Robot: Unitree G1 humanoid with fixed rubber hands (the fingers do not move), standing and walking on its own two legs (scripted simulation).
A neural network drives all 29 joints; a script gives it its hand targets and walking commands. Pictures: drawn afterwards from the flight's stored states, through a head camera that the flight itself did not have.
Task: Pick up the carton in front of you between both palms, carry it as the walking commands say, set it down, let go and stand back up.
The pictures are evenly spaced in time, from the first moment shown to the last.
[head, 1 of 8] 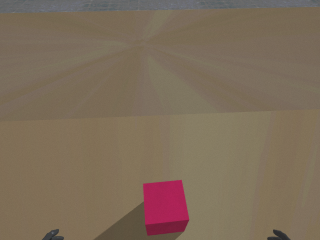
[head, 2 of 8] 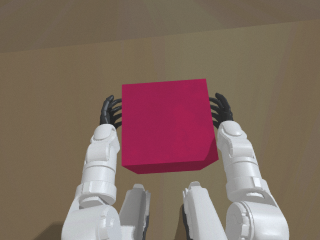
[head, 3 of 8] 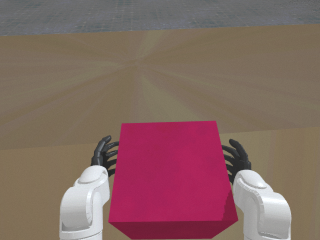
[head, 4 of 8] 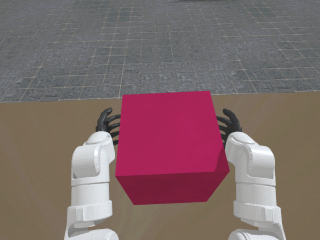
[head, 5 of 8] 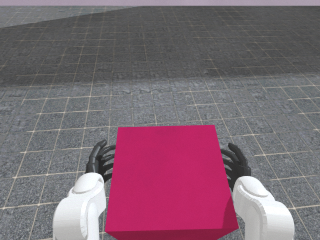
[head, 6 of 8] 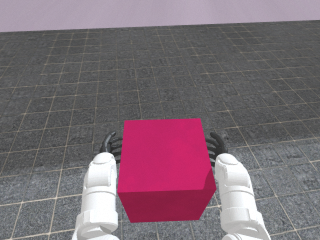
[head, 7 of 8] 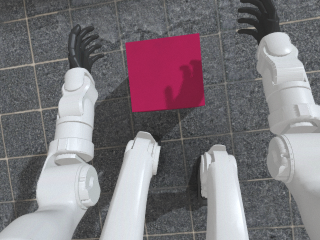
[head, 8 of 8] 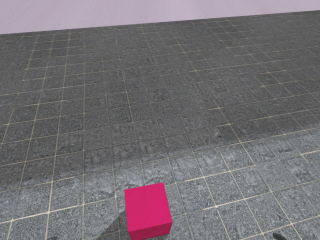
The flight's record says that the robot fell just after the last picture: no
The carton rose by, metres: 0.69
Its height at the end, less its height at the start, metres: -0.21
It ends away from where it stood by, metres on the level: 6.07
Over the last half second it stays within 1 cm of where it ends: yes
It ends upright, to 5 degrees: yes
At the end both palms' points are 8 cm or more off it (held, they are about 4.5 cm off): yes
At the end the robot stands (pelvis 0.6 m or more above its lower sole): yes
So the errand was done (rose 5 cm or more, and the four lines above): yes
